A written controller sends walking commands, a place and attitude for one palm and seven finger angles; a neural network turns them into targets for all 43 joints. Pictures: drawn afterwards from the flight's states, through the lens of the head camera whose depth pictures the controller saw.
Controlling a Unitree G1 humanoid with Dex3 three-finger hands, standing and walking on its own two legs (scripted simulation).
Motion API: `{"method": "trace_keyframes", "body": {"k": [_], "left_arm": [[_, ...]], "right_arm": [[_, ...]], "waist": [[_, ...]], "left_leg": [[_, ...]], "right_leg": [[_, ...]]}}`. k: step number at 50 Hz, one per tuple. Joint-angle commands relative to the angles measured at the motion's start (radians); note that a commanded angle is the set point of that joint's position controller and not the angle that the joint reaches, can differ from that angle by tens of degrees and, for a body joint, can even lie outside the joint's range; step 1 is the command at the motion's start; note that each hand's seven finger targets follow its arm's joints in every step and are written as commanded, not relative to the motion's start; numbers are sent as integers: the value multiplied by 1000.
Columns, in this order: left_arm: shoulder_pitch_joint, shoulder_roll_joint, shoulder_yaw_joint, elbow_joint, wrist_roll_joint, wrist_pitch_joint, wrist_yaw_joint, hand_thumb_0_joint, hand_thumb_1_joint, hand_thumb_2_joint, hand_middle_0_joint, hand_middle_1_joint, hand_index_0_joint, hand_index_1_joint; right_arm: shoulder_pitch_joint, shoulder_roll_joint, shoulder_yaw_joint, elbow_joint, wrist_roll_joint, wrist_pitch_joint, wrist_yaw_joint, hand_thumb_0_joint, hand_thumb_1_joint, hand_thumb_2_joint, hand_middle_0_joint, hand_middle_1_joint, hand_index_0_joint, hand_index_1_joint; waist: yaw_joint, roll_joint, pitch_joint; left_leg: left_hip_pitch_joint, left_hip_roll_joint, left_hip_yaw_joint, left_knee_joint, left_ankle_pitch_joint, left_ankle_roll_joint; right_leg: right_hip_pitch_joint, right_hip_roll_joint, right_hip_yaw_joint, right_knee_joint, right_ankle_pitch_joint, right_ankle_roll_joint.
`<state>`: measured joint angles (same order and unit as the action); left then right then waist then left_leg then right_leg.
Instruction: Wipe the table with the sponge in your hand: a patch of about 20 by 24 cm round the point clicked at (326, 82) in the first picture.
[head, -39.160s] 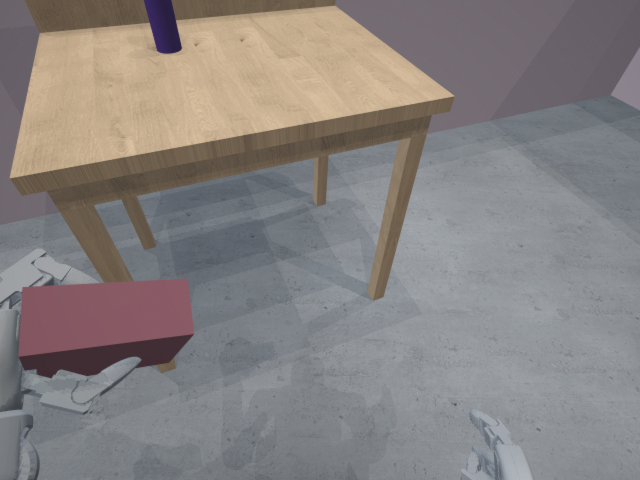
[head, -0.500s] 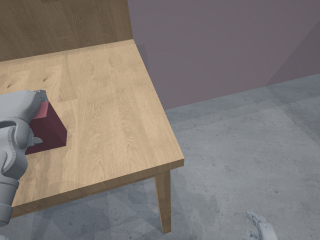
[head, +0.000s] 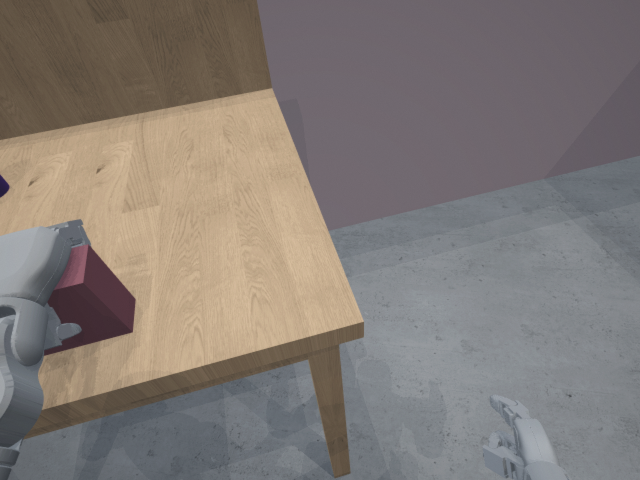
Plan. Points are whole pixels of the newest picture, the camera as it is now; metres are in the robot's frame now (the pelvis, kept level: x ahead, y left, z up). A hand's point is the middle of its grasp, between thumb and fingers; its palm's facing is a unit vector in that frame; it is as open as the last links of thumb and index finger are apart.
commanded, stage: wipe back along the first lane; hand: left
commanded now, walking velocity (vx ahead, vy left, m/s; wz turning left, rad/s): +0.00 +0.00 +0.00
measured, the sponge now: (71, 313) +0.25 +0.35 +0.10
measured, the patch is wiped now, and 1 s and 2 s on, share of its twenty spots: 1.00 1.00 1.00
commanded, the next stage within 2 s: lift the sponge slowly off the table in 0.16 s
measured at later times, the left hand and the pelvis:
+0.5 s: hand (49, 313) +0.22 +0.33 +0.15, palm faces +0.09 +0.00 -1.00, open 9.7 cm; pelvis -0.01 +0.00 +0.00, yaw -1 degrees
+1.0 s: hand (46, 315) +0.21 +0.32 +0.15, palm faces +0.08 -0.01 -1.00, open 9.7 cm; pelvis -0.02 +0.00 +0.00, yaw +0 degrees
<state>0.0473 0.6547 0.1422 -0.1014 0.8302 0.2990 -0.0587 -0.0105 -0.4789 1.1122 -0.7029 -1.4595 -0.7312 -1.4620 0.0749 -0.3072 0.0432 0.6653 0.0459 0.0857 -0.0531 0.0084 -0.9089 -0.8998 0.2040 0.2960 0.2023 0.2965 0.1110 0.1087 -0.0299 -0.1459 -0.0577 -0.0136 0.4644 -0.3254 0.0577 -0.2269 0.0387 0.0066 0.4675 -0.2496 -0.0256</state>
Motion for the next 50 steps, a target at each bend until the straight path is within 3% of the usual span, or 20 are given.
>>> {"method": "trace_keyframes", "body": {"k": [1,3,9,12,13,17,23,24,26,27,28,32,34,37,38,42,43,47,48,50], "left_arm": [[64,123,8,-72,-24,20,-40,0,100,1300,-1200,-1600,-1200,-1600],[80,122,11,-113,-25,31,-39,0,100,1300,-1200,-1600,-1200,-1600],[84,114,3,-112,-26,56,-34,0,100,1300,-1200,-1600,-1200,-1600],[98,148,33,-144,-23,68,-34,0,100,1300,-1200,-1600,-1200,-1600],[73,128,5,-128,-16,74,-36,0,100,1300,-1200,-1600,-1200,-1600],[41,174,41,-190,-5,79,-30,0,100,1300,-1200,-1600,-1200,-1600],[28,186,50,-223,-7,78,-34,0,100,1300,-1200,-1600,-1200,-1600],[21,183,45,-201,-15,78,-34,0,100,1300,-1200,-1600,-1200,-1600],[3,223,74,-190,-10,73,-33,0,100,1300,-1200,-1600,-1200,-1600],[-12,227,78,-214,-8,74,-33,0,100,1300,-1200,-1600,-1200,-1600],[-41,204,53,-211,-7,73,-34,0,100,1300,-1200,-1600,-1200,-1600],[-32,261,112,-241,-5,60,-28,0,100,1300,-1200,-1600,-1200,-1600],[-66,246,86,-218,-4,58,-30,0,100,1300,-1200,-1600,-1200,-1600],[-81,276,117,-273,0,52,-26,0,100,1300,-1200,-1600,-1200,-1600],[-87,249,91,-279,-4,51,-25,0,100,1300,-1200,-1600,-1200,-1600],[-130,290,123,-297,-2,50,-19,0,100,1300,-1200,-1600,-1200,-1600],[-153,260,90,-287,2,51,-20,0,100,1300,-1200,-1600,-1200,-1600],[-211,291,105,-277,6,55,-17,0,100,1300,-1200,-1600,-1200,-1600],[-247,283,88,-254,14,53,-18,0,100,1300,-1200,-1600,-1200,-1600],[-284,297,87,-223,16,52,-19,0,100,1300,-1200,-1600,-1200,-1600]], "right_arm": [[-164,-104,-36,-160,-7,-54,-11,0,-900,-900,200,300,200,300],[-174,-97,-32,-167,-7,-54,-9,0,-900,-900,200,300,200,300],[-183,-95,-24,-159,-9,-50,-18,0,-900,-900,200,300,200,300],[-206,-100,-21,-170,-8,-48,-20,0,-900,-900,200,300,200,300],[-198,-96,-16,-166,-9,-50,-19,0,-900,-900,200,300,200,300],[-221,-101,-20,-174,-13,-50,-24,0,-900,-900,200,300,200,300],[-219,-92,-16,-177,-17,-54,-28,0,-900,-900,200,300,200,300],[-213,-91,-17,-166,-17,-53,-31,0,-900,-900,200,300,200,300],[-209,-102,-20,-162,-18,-52,-36,0,-900,-900,200,300,200,300],[-227,-101,-16,-173,-14,-52,-35,0,-900,-900,200,300,200,300],[-219,-94,-13,-171,-16,-59,-37,0,-900,-900,200,300,200,300],[-235,-97,-18,-174,-17,-61,-39,0,-900,-900,200,300,200,300],[-217,-92,-15,-161,-19,-59,-41,0,-900,-900,200,300,200,300],[-243,-95,-17,-176,-16,-63,-42,0,-900,-900,200,300,200,300],[-233,-85,-10,-180,-19,-68,-40,0,-900,-900,200,300,200,300],[-249,-92,-13,-176,-17,-68,-44,0,-900,-900,200,300,200,300],[-240,-83,-8,-171,-18,-70,-45,0,-900,-900,200,300,200,300],[-258,-88,-7,-168,-15,-69,-50,0,-900,-900,200,300,200,300],[-244,-84,-4,-160,-19,-72,-52,0,-900,-900,200,300,200,300],[-243,-87,-6,-148,-18,-62,-56,0,-900,-900,200,300,200,300]], "waist": [[17,-126,-111],[19,-125,-129],[13,-140,-72],[26,-112,-81],[17,-132,-69],[29,-81,-104],[32,-89,-128],[22,-82,-91],[26,-96,-80],[29,-70,-90],[24,-84,-92],[40,-48,-122],[25,-68,-111],[39,-29,-136],[37,-39,-149],[40,-17,-146],[29,-34,-144],[32,-14,-133],[24,-49,-149],[22,-39,-131]], "left_leg": [[-94,26,-13,-45,422,-43],[-88,27,-12,-41,425,-41],[-99,30,-11,-62,345,-40],[-97,28,-12,-62,315,-39],[-107,28,-9,-62,311,-38],[-89,27,-19,-70,315,-38],[-85,24,-15,-66,333,-33],[-86,25,-16,-72,317,-32],[-94,26,-19,-79,298,-35],[-90,26,-24,-80,288,-35],[-90,23,-16,-74,301,-32],[-73,21,-27,-74,320,-34],[-72,21,-19,-76,324,-34],[-61,18,-29,-76,339,-35],[-61,17,-23,-73,346,-34],[-48,18,-33,-77,358,-36],[-47,18,-24,-76,360,-37],[-40,19,-36,-91,336,-38],[-40,16,-25,-86,333,-35],[-42,17,-32,-104,316,-40]], "right_leg": [[203,-15,23,-10,345,-26],[214,-18,26,-5,345,-26],[184,-13,25,-25,268,-25],[186,-9,49,-30,242,-30],[181,-14,34,-26,235,-26],[194,-8,50,-30,224,-36],[219,-15,33,-19,235,-32],[200,-13,33,-32,220,-32],[192,-12,33,-37,199,-31],[190,-7,48,-41,182,-37],[195,-15,30,-34,193,-33],[212,-7,55,-38,209,-42],[209,-12,36,-40,214,-37],[215,-4,56,-41,217,-46],[226,-14,31,-32,220,-39],[220,-3,53,-46,229,-49],[219,-11,29,-41,227,-42],[208,-1,46,-64,197,-50],[217,-11,30,-59,198,-43],[214,-9,28,-76,182,-45]]}}
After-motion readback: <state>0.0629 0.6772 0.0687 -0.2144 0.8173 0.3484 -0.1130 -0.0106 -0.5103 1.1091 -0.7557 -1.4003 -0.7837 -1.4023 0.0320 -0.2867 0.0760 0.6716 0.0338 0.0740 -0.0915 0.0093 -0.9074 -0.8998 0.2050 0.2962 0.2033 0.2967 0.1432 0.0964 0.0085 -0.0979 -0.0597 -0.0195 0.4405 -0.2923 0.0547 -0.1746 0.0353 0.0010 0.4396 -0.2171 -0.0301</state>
